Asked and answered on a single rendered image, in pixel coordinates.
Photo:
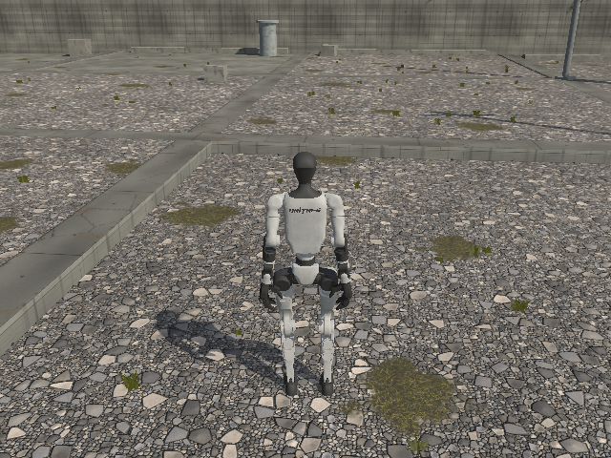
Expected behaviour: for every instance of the left robot forearm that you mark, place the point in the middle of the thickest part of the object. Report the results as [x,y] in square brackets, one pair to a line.
[269,254]

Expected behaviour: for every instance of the robot right upper arm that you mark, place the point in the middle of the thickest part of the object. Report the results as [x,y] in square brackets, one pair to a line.
[335,203]

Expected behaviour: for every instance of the right robot forearm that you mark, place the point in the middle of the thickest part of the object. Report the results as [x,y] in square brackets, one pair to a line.
[341,254]

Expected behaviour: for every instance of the robot left shin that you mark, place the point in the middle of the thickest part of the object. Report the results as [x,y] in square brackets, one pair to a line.
[288,351]

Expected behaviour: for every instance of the robot right hand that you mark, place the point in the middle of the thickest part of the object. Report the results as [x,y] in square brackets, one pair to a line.
[346,287]

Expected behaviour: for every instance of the humanoid robot torso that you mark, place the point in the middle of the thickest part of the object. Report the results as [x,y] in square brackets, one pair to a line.
[305,221]

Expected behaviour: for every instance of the robot left hand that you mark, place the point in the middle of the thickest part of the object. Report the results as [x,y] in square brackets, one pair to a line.
[265,297]

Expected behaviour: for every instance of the robot left upper arm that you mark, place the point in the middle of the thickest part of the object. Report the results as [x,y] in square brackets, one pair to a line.
[272,219]

